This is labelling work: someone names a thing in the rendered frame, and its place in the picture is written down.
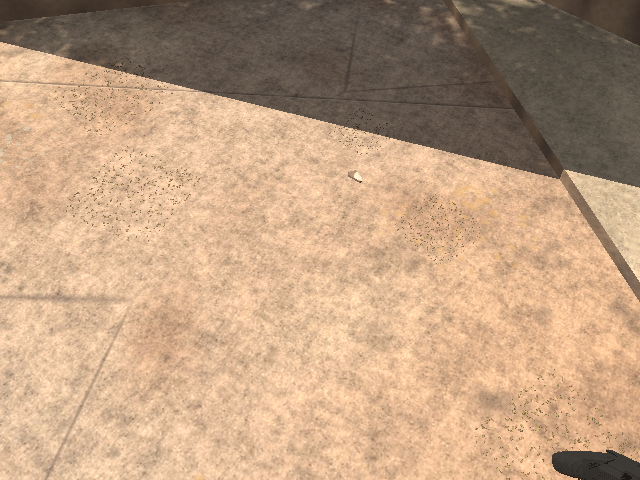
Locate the right robot hand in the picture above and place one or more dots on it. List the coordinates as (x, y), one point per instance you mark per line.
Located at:
(588, 465)

